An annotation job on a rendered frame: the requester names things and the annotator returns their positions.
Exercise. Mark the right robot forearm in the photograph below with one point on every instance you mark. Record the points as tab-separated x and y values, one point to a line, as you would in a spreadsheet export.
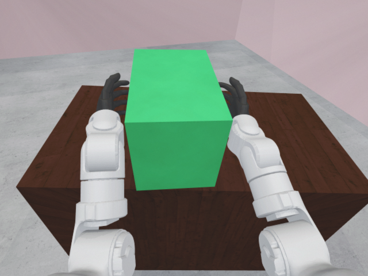
273	193

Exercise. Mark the right robot hand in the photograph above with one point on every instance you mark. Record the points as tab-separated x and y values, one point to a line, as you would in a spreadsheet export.
237	99

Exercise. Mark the left robot upper arm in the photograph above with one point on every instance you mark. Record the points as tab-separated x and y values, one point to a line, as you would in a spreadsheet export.
102	252

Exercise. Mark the pedestal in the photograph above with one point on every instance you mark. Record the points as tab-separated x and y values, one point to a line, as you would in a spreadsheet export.
201	228

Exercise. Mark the right robot upper arm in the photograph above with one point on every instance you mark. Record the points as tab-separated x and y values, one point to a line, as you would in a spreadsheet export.
296	249

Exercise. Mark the carton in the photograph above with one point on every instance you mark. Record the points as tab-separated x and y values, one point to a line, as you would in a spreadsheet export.
177	120

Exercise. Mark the left robot hand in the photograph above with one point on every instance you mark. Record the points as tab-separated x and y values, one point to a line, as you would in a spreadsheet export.
108	94

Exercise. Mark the left robot forearm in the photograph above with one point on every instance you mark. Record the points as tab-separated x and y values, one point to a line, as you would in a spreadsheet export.
102	163

